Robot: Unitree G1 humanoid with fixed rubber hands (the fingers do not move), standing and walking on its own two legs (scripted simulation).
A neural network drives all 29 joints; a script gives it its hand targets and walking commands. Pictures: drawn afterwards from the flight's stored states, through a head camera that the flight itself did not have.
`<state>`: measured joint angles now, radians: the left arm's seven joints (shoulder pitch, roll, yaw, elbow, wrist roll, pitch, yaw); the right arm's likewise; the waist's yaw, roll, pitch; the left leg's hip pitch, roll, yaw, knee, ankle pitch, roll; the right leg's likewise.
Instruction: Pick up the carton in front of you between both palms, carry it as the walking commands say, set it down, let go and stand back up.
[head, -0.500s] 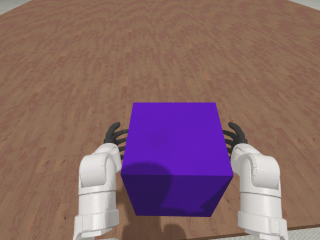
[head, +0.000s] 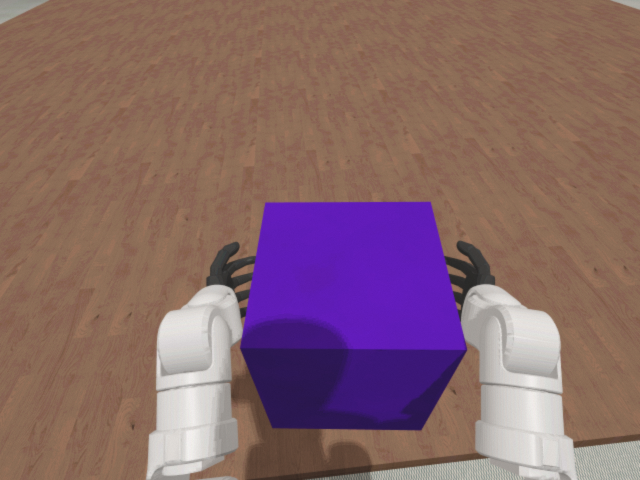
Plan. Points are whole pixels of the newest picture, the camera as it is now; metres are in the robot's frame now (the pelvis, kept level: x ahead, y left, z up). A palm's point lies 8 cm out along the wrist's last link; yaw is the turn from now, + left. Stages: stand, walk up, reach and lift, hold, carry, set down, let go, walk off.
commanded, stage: carry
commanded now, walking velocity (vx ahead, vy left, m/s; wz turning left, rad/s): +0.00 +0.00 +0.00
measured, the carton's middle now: (346, 321) +0.34 +0.00 +0.05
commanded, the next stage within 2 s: none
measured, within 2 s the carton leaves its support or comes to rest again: neither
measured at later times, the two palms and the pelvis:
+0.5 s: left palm (225, 305) +0.31 +0.15 +0.12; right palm (480, 305) +0.31 -0.15 +0.12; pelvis -0.01 +0.00 +0.00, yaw +0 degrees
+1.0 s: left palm (225, 279) +0.33 +0.15 +0.14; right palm (482, 277) +0.33 -0.15 +0.14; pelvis +0.01 +0.00 +0.00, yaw +0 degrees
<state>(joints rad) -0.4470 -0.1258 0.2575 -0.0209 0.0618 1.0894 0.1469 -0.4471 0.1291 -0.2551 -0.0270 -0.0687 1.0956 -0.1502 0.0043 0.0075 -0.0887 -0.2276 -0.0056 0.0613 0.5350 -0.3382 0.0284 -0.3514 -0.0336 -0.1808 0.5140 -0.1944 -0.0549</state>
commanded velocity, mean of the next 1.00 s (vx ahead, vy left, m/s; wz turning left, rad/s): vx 0.12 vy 0.00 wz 0.00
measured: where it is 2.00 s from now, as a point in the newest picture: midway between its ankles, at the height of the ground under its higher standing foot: (325, 426)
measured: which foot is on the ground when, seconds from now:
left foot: down 0.00-1.00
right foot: down 0.00-1.00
